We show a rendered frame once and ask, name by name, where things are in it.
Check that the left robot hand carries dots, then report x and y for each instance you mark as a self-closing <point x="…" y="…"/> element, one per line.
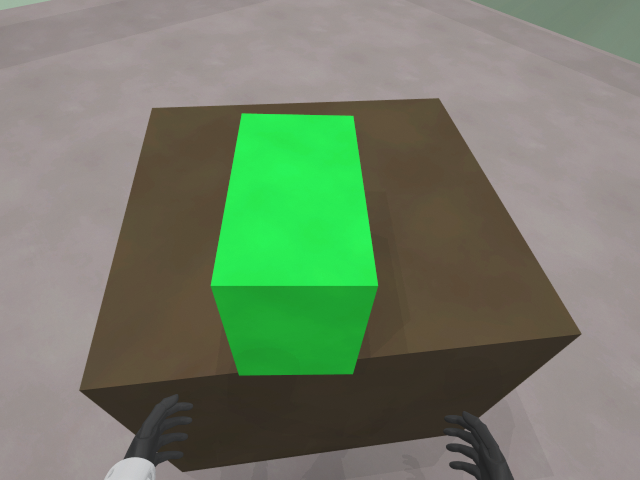
<point x="149" y="440"/>

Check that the carton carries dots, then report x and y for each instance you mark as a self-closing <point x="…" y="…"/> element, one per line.
<point x="294" y="278"/>

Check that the pedestal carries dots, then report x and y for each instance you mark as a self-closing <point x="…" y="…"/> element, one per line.
<point x="463" y="312"/>

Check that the left robot forearm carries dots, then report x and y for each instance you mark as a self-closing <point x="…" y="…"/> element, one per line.
<point x="134" y="468"/>

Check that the right robot hand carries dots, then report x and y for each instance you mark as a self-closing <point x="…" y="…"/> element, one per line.
<point x="490" y="462"/>

